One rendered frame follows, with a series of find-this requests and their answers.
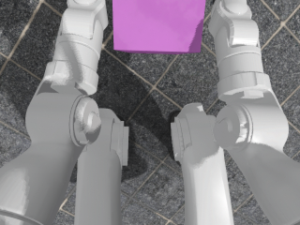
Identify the right robot thigh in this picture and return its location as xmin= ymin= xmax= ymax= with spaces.
xmin=171 ymin=111 xmax=234 ymax=225

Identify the robot left upper arm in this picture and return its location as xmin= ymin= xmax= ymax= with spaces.
xmin=0 ymin=92 xmax=102 ymax=225

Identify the robot right upper arm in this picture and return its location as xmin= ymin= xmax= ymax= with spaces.
xmin=213 ymin=102 xmax=300 ymax=225

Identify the right robot forearm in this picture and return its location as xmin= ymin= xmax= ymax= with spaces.
xmin=208 ymin=0 xmax=282 ymax=110

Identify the robot right shin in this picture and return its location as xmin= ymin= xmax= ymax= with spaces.
xmin=177 ymin=102 xmax=224 ymax=162

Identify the carton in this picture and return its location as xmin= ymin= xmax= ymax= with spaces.
xmin=112 ymin=0 xmax=206 ymax=54

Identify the left robot forearm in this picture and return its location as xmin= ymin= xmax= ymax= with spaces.
xmin=25 ymin=0 xmax=109 ymax=128

